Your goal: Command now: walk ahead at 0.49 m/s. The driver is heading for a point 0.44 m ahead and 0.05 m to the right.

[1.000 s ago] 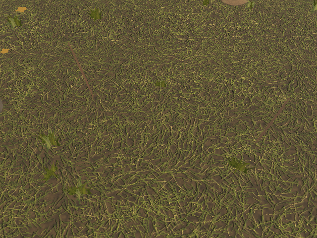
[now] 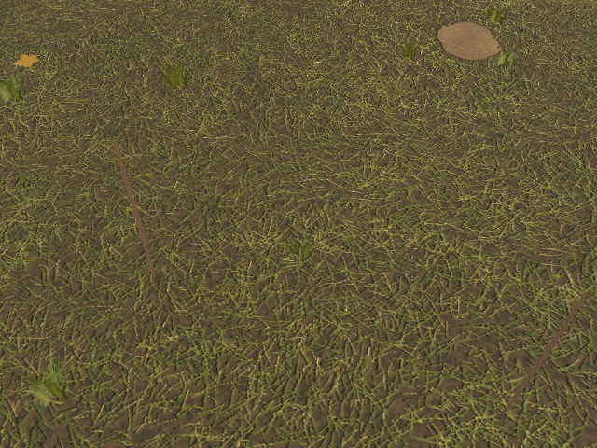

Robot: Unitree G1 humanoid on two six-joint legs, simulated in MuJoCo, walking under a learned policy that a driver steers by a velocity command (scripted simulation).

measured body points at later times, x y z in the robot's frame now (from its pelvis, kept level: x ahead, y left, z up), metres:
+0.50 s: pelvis +0.27 +0.07 +0.00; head +0.30 +0.08 +0.45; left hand +0.43 +0.34 -0.11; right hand +0.32 -0.21 -0.12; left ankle +0.27 +0.16 -0.75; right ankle +0.36 -0.10 -0.68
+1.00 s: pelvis +0.40 +0.03 -0.02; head +0.42 +0.04 +0.43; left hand +0.55 +0.27 -0.14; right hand +0.46 -0.24 -0.15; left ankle +0.41 +0.18 -0.75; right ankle +0.48 -0.07 -0.75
